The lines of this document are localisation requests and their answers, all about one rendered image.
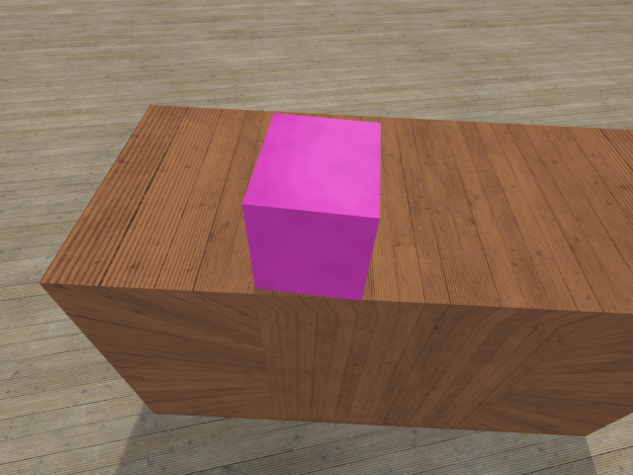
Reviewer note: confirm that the pedestal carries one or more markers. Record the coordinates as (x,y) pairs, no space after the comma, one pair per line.
(499,295)

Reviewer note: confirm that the carton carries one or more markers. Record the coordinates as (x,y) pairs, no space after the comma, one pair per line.
(312,206)

